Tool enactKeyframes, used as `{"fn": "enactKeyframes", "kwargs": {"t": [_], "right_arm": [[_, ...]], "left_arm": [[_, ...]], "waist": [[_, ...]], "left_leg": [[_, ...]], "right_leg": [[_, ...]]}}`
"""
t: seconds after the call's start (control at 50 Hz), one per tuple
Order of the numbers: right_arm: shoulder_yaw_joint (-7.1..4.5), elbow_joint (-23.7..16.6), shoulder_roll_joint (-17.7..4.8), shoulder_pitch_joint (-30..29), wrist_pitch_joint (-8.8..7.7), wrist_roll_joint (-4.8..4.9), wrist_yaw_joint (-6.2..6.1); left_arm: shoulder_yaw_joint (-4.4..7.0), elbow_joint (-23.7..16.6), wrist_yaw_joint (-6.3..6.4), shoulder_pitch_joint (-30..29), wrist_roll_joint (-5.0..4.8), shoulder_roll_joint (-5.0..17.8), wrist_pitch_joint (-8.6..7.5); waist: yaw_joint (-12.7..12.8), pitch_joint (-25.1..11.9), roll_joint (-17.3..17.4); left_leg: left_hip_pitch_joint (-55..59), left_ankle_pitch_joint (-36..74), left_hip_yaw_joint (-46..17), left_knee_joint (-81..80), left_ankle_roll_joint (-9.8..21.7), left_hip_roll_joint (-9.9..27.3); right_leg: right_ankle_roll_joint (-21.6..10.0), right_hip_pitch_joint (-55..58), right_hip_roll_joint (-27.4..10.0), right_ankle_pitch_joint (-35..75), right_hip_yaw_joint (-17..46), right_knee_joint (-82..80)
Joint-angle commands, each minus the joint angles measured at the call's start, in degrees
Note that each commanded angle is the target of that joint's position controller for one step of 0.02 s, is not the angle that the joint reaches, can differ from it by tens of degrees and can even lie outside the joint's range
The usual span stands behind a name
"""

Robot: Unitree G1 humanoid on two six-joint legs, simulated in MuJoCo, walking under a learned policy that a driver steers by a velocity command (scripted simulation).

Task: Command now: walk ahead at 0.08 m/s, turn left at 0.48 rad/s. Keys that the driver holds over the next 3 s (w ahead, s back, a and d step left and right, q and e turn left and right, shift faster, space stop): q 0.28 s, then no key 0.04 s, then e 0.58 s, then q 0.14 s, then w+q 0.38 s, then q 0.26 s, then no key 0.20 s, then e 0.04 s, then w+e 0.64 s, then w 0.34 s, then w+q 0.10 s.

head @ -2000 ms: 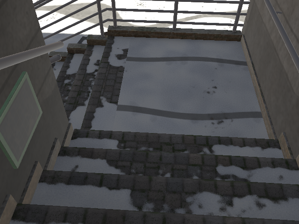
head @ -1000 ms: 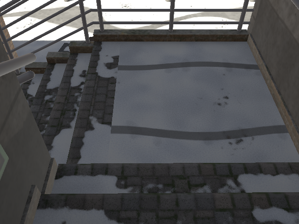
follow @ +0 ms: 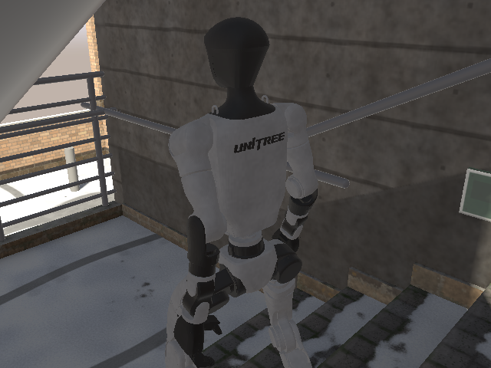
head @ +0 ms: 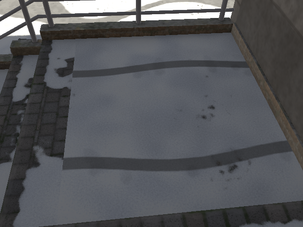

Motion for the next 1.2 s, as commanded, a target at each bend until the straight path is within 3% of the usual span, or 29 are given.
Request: {"fn": "enactKeyframes", "kwargs": {"t": [0.02,0.04,0.06,0.08,0.12,0.16,0.18,0.2,0.26,0.32,0.4,0.5,0.52,0.56,0.6,0.68,0.72,0.8,0.88,0.9,0.92,0.94,0.98,1.0,1.04,1.08,1.1,1.16,1.2], "right_arm": [[-5.21,4.3,-10.6,13.5,-1.39,1.71,-2.21],[-7.27,7.1,-16.4,22.4,-2.14,1.85,-3.22],[-7.61,5.3,-24.6,29.4,-2.96,2.49,-2.45],[-7.44,6.5,-20.8,34.2,-3.28,0.9,-1.86],[-5.55,1.4,-15.2,23.3,-3.48,4.22,-1.03],[-2.9,0.8,-11.0,18.1,-2.13,1.88,0.74],[-1.91,-0.3,-9.7,16.0,-2.25,1.06,0.79],[-0.47,-0.4,-6.2,14.4,-2.72,1.37,-0.14],[-0.61,-5.4,-9.6,8.5,-4.4,3.23,-1.88],[-0.43,-5.5,-10.9,11.2,-4.31,2.47,-2.51],[1.82,-5.5,-7.9,7.5,-3.9,5.19,1.16],[3.49,-4.4,-8.6,1.8,-2.23,9.53,5.72],[2.56,-4.4,-9.4,6.1,-1.28,9.33,5.32],[-0.77,-7.1,-16.2,6.4,-0.58,6.43,1.71],[-2.04,-10.1,-15.8,2.4,-1.56,4.63,-2.43],[-2.66,-11.3,-11.6,8.8,-1.15,4.17,-5.71],[-3.29,-11.5,-11.8,9.0,-1.79,2.88,-7.13],[-4.86,-15.4,-14.3,-2.9,-2.85,2.02,-6.97],[-4.84,-15.4,-12.6,-8.0,-3.63,1.51,-4.7],[-3.41,-18.6,-5.8,-5.6,-3.82,1.62,-4.18],[-2.63,-19.1,-4.7,-1.2,-3.9,5.17,-4.65],[-3.51,-18.4,-7.8,-2.6,-2.72,7.41,-5.13],[-4.35,-11.9,-11.1,5.2,-1.18,3.87,-4.57],[-3.85,-7.8,-9.9,12.1,-0.75,2.55,-3.19],[-3.04,-3.5,-7.0,17.5,-0.33,2.39,-0.66],[-3.37,-2.1,-9.6,17.6,-0.52,1.96,0.41],[-4.2,-3.3,-11.9,12.5,-0.65,2.31,-0.72],[-2.95,-3.1,-9.4,7.8,-1.37,3.05,-4.82],[-1.47,-0.5,-5.9,11.3,-1.33,1.08,-3.89]], "left_arm": [[4.43,-3.7,-0.99,-5.2,0.26,16.6,1.14],[2.94,-2.8,-2.53,-0.5,0.33,11.5,2.1],[0.98,-5.6,-4.2,8.9,-2.82,2.1,2.15],[2.44,-9.4,-4.78,-2.9,-6.08,8.5,1.53],[3.42,-17.7,-1.91,-17.4,-6.32,12.8,-0.16],[2.01,-14.3,0.33,-8.2,-4.22,8.8,0.09],[0.98,-14.1,0.99,-4.3,-4.71,5.1,0.45],[-0.08,-14.7,1.27,-4.0,-4.22,3.4,1.0],[-0.02,-16.9,-1.02,-6.4,-3.54,6.7,1.01],[1.19,-19.2,-2.4,-12.9,-2.32,10.2,1.06],[0.55,-14.7,-4.93,-8.6,-1.74,9.0,3.25],[1.16,-9.4,-5.75,-7.0,-5.7,9.3,1.96],[1.38,-10.4,-5.71,-10.6,-6.35,12.3,1.46],[2.97,-14.3,-4.03,-21.1,-4.29,16.7,0.86],[1.83,-15.2,-1.38,-20.1,-5.06,11.2,0.12],[0.84,-12.7,0.58,-8.9,-3.38,8.4,-0.3],[0.41,-14.4,0.15,-12.4,-2.19,8.5,0.93],[-1.0,-14.1,-2.51,-10.9,-1.78,5.7,2.36],[3.5,-12.3,-3.73,-2.5,-2.99,14.0,0.16],[5.94,-12.8,-2.03,3.9,-1.37,23.5,-1.56],[6.08,-14.3,-3.13,8.6,-0.54,25.2,-2.47],[6.06,-14.6,-4.86,4.0,-0.53,20.6,-1.99],[3.42,-15.3,-7.25,-8.9,-6.97,12.5,0.06],[2.06,-16.6,-8.3,-13.7,-8.02,9.4,0.62],[0.89,-16.8,-8.92,-17.9,-6.3,7.4,1.03],[3.64,-13.3,-6.53,-8.9,-3.81,16.0,0.69],[4.17,-11.3,-5.67,-3.9,-3.28,16.7,0.31],[1.79,-6.6,-5.46,-0.1,-2.06,10.2,-0.84],[0.97,-7.0,-5.16,-5.3,-1.53,8.6,-1.16]], "waist": [[-8.4,2.9,-0.6],[-10.7,-8.1,4.0],[-7.1,-31.5,17.7],[-13.5,-27.6,8.6],[-12.8,-12.3,4.4],[-4.0,-1.3,-1.4],[-1.4,0.7,-0.1],[-0.5,0.4,-1.1],[-2.2,-3.9,-2.1],[-3.6,-4.0,-1.5],[-1.7,-5.0,-2.4],[-1.3,-5.9,-2.0],[-6.7,-7.8,-4.5],[-11.6,-6.0,-6.6],[-11.1,-6.5,-4.9],[-10.4,-7.2,2.2],[-11.7,-4.2,0.4],[-8.1,-4.1,-0.3],[-1.2,-5.2,-4.6],[-2.0,-11.0,-18.2],[0.0,-15.5,-9.5],[0.9,-8.1,-7.4],[-6.8,-6.7,-6.5],[-10.5,-6.0,-6.6],[-11.6,-4.3,-6.5],[-5.4,-3.0,-8.8],[-1.7,-0.2,-8.4],[-0.4,-0.7,-7.7],[-3.4,-2.6,-8.2]], "left_leg": [[25.7,4.3,7.6,-8.7,0.5,-7.4],[47.2,22.4,3.0,-2.9,5.7,-3.2],[72.6,52.3,-15.6,12.5,18.5,10.9],[69.9,59.5,-19.1,11.7,18.4,11.7],[42.8,14.9,-24.6,2.7,20.3,15.1],[11.2,0.5,-24.1,-3.0,19.0,16.7],[3.0,-3.3,-24.7,-5.4,19.0,14.9],[-0.7,-9.6,-24.9,-6.4,17.8,12.0],[-4.6,-15.9,-15.7,-4.3,12.5,1.2],[-1.4,-17.4,-17.8,-2.9,10.7,0.2],[1.5,-21.4,-21.1,1.0,9.6,1.7],[4.4,-23.4,-21.8,1.6,3.3,-0.4],[9.2,-29.8,-19.6,0.6,2.8,-2.1],[14.8,-41.6,-12.6,-0.1,5.1,-4.3],[19.3,-26.5,-13.2,3.3,11.7,-0.6],[25.9,-3.9,-21.3,0.6,21.9,11.9],[25.8,-9.0,-20.9,-2.7,18.3,14.9],[10.1,-21.2,-7.9,-2.9,11.0,7.5],[-5.1,-42.9,-0.6,12.3,5.4,2.7],[-15.6,-63.2,5.1,36.3,-2.2,-7.5],[-20.4,-66.7,-11.0,39.8,-3.7,-13.5],[-27.2,-61.3,-14.9,43.3,-5.7,-13.3],[-22.7,-52.6,-11.9,49.7,-6.8,-7.4],[-14.0,-48.3,-11.4,50.6,-8.0,-4.9],[-6.7,-39.7,-10.1,52.3,-10.5,-4.7],[-10.3,-40.1,-5.1,57.8,-9.0,-7.9],[-21.1,-39.8,-9.9,56.4,-7.9,-8.3],[-37.2,-30.4,-20.6,44.4,-4.6,-7.4],[-32.4,-26.3,-17.4,46.9,-2.7,-6.8]], "right_leg": [[-7.1,-16.2,-6.0,27.3,3.5,1.9],[-3.4,-22.3,-1.0,20.0,3.4,17.0],[0.2,-31.6,7.7,-4.9,5.9,48.4],[-0.4,-42.9,9.1,-5.0,10.9,60.2],[-2.5,-54.3,3.6,-2.6,15.0,57.2],[-6.3,-41.6,1.6,6.9,20.0,50.9],[-7.2,-38.9,2.6,14.1,19.7,48.3],[-7.9,-40.0,3.4,22.3,20.7,47.7],[-6.5,-39.1,6.5,42.1,17.5,32.8],[-4.2,-37.4,4.8,45.7,16.9,16.1],[-1.0,-30.3,1.2,39.5,19.6,3.2],[-1.1,-11.6,2.5,43.9,16.7,-21.1],[-4.1,-11.5,4.1,44.6,18.2,-24.3],[-9.8,-19.7,6.2,36.5,17.4,-26.6],[-11.8,-24.7,5.9,44.0,19.6,-23.9],[-10.0,-33.2,7.3,30.0,15.2,-10.3],[-6.4,-38.2,4.3,20.5,15.7,-4.8],[-6.3,-22.3,6.7,34.0,8.9,-10.9],[-12.1,2.2,10.5,48.7,10.1,-26.1],[-25.2,13.7,-4.9,79.8,34.5,-33.0],[-31.2,20.0,-15.2,92.5,47.8,-36.0],[-29.7,14.7,-15.0,80.0,45.3,-37.3],[-23.8,-0.1,-8.6,61.2,34.0,-35.5],[-21.7,-12.0,-5.7,59.0,29.4,-35.4],[-18.2,-23.2,-1.1,48.4,23.6,-37.5],[-22.6,-20.7,-1.9,22.5,24.2,-43.0],[-25.6,-12.7,-5.9,15.1,30.8,-45.4],[-27.9,5.8,-12.0,14.3,38.7,-47.7],[-25.4,2.7,-8.6,19.3,31.5,-46.7]]}}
